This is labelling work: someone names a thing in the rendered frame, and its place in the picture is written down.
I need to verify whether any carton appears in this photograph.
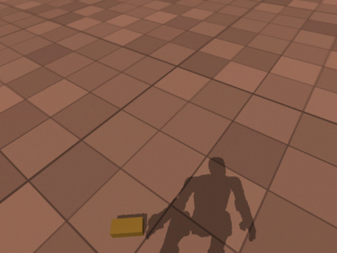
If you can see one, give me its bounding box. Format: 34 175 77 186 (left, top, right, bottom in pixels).
110 217 144 238

